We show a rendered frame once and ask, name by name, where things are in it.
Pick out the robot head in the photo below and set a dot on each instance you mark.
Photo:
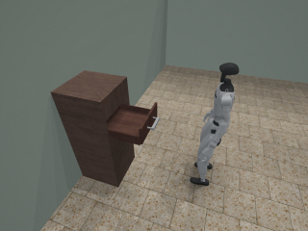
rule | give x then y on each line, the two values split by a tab
227	69

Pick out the drawer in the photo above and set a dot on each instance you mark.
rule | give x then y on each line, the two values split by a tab
129	123

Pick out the handle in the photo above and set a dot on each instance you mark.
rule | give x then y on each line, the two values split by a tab
154	124

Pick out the left robot forearm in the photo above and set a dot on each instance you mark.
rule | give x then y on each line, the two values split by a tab
218	135

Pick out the robot torso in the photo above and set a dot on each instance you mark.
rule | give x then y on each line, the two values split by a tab
217	108

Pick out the robot left hand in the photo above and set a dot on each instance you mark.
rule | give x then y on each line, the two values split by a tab
207	152

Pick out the cabinet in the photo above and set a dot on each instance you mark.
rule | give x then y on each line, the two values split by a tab
84	103

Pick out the robot left upper arm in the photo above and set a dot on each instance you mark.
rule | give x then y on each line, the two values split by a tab
225	103

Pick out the robot right hand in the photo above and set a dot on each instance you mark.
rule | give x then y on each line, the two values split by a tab
209	114

